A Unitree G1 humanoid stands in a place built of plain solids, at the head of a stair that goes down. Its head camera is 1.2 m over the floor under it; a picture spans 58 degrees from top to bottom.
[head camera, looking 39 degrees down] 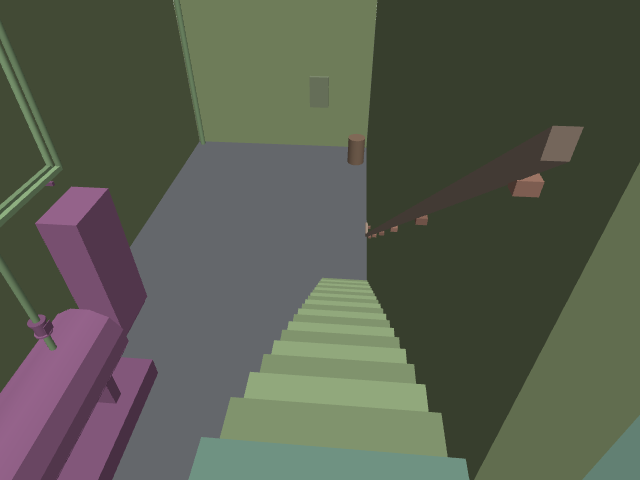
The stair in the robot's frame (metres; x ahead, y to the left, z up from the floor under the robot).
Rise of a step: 0.19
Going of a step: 0.23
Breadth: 0.74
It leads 5 degrees to the right of straight ahead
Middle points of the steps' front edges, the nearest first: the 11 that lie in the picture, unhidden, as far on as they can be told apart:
0.57 -0.03 0.00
0.81 -0.05 -0.20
1.05 -0.07 -0.39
1.28 -0.09 -0.58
1.51 -0.11 -0.78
1.75 -0.13 -0.97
1.98 -0.15 -1.16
2.21 -0.17 -1.36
2.45 -0.18 -1.55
2.68 -0.20 -1.74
2.92 -0.22 -1.94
